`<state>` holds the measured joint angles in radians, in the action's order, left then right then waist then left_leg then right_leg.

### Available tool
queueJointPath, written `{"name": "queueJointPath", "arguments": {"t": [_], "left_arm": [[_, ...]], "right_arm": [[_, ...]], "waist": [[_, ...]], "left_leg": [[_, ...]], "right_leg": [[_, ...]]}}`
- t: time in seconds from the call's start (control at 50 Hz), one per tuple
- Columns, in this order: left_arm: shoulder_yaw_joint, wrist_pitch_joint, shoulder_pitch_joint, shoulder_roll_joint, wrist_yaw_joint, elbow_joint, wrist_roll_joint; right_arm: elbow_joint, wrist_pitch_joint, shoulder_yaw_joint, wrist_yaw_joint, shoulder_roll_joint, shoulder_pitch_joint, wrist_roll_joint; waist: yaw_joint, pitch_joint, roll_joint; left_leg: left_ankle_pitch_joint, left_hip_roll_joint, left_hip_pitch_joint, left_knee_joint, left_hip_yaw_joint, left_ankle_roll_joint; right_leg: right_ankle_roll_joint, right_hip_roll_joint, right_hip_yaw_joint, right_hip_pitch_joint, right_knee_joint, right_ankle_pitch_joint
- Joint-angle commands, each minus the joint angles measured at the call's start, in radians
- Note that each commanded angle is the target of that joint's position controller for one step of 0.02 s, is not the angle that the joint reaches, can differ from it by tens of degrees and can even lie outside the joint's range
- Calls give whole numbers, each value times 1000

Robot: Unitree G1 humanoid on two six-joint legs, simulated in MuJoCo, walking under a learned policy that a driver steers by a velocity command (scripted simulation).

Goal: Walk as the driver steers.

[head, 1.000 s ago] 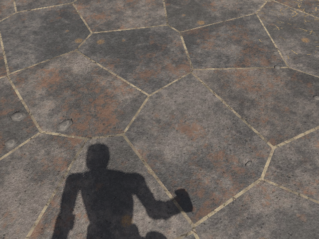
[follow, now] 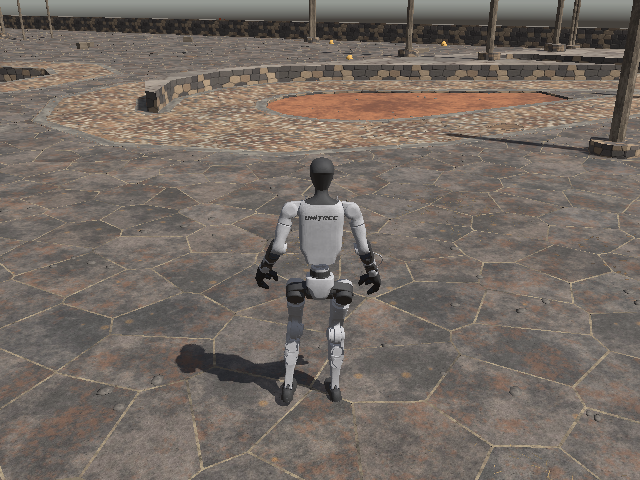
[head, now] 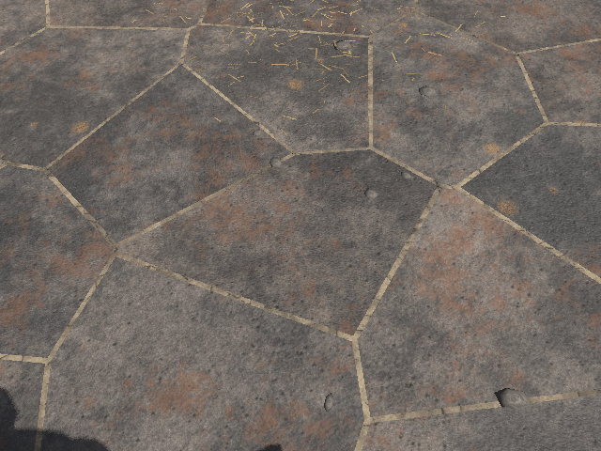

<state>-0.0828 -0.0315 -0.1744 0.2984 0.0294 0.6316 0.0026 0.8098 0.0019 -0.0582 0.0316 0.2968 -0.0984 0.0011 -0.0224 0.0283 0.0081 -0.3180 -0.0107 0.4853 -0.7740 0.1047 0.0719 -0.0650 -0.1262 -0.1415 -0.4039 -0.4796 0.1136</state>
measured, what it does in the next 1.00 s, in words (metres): steps on the spot: left foot, then right foot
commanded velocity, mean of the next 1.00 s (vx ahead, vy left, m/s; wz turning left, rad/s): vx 0.02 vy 0.00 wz -0.10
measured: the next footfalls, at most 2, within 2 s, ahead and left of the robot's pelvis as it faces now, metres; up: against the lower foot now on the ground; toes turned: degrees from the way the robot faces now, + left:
left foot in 0.08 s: +0.08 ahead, +0.15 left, +0.00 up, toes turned -4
right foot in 0.36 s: +0.06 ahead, -0.12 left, +0.00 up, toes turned +0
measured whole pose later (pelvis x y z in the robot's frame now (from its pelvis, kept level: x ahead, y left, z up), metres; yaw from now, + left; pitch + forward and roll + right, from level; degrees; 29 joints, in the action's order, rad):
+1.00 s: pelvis +0.03 +0.00 +0.00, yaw -4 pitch -2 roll +0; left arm -0.03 0.00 -0.21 0.22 0.03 0.90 0.01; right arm 1.03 0.00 -0.03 0.04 0.25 -0.19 0.00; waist 0.02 0.04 0.00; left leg -0.28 -0.04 0.19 -0.50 0.03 0.05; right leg 0.00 -0.02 -0.06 -0.19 -0.52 0.29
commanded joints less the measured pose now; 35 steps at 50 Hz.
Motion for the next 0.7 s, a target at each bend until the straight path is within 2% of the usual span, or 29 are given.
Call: {"name": "queueJointPath", "arguments": {"t": [0.02,0.06,0.08,0.1,0.12,0.14,0.16,0.18,0.22,0.26,0.3,0.34,0.36,0.38,0.4,0.42,0.44,0.46,0.5,0.7], "left_arm": [[-26,6,14,124,1,-68,4],[-13,1,1,101,2,-56,-2],[-1,3,-36,66,2,-49,2],[2,11,-56,47,1,-73,-1],[-15,23,-4,116,1,-86,12],[-32,24,7,157,-1,-76,4],[-35,18,-12,146,1,-52,0],[-32,10,-23,127,3,-40,2],[-12,0,-31,62,0,-25,-1],[10,2,7,14,-6,-28,-4],[10,2,31,20,-8,-28,-13],[6,1,-7,33,-8,0,-12],[2,0,-1,59,-5,0,-4],[-5,-2,-10,107,3,-8,5],[-16,-5,1,150,5,8,7],[-8,-4,3,94,-6,9,9],[2,0,2,63,-12,16,16],[3,4,5,64,-13,22,19],[7,16,7,61,-13,33,14],[17,36,-10,50,-6,97,8]], "right_arm": [[-56,25,-20,-11,88,-22,-2],[-44,38,-20,-23,77,-72,6],[-47,42,-27,-24,127,-96,27],[-48,38,-42,-20,209,-72,48],[-62,42,-30,-20,154,-53,57],[-74,45,-26,-16,138,-31,43],[-73,46,-27,-13,135,-19,25],[-72,45,-25,-11,128,-16,8],[-60,36,-14,-11,100,-22,2],[-51,23,-13,-15,93,-28,5],[-37,12,-16,-17,111,-65,4],[-26,11,-11,-21,108,-70,-13],[-17,20,-6,-23,99,-98,-13],[-17,34,3,-30,82,-109,7],[-13,48,6,-39,71,-149,17],[-2,50,8,-40,80,-100,20],[-2,46,6,-39,87,-60,15],[1,39,9,-35,74,-47,12],[7,24,9,-27,72,-56,11],[86,8,5,-8,70,-65,7]], "waist": [[8,-140,-174],[41,-118,-147],[31,-115,-49],[-28,-78,198],[14,-63,238],[18,-57,185],[10,-60,146],[10,-61,137],[7,-64,126],[28,-85,164],[51,-100,193],[25,-94,173],[33,-98,145],[46,-132,66],[94,-144,-73],[47,-141,-66],[34,-106,-49],[35,-85,-51],[43,-49,-77],[44,-25,-34]], "left_leg": [[1,11,-118,113,-49,-23],[115,4,-252,338,-69,-67],[148,-128,-328,419,53,-113],[231,-285,-321,474,265,-233],[275,-372,-247,507,382,-334],[303,-347,-258,490,339,-338],[338,-301,-284,466,269,-308],[375,-275,-317,448,224,-285],[484,-220,-329,424,129,-263],[540,-173,-332,398,57,-244],[582,-179,-353,376,63,-254],[533,-164,-339,354,59,-227],[465,-159,-302,359,66,-188],[372,-133,-240,338,41,-138],[245,-60,-221,351,-34,-93],[173,-37,-266,335,-70,-58],[158,-30,-262,321,-79,-47],[168,-31,-265,313,-82,-48],[188,-32,-267,307,-80,-51],[183,-32,-297,317,-80,-35]], "right_leg": [[-142,249,-293,97,156,258],[-93,207,-267,64,89,217],[-34,148,-205,5,-23,271],[28,0,-8,-111,-182,371],[66,30,-11,-115,-337,457],[82,43,-25,-121,-450,434],[101,46,-22,-132,-507,407],[117,56,-22,-151,-534,379],[140,77,10,-104,-468,342],[149,102,85,2,-295,316],[147,102,115,81,-146,267],[118,97,132,199,108,53],[95,125,90,279,150,-39],[67,206,12,381,100,-248],[16,222,3,377,12,-266],[1,201,14,314,13,-146],[11,192,13,277,27,-89],[22,185,15,247,34,-68],[32,181,17,208,37,-74],[34,171,17,184,47,-36]]}}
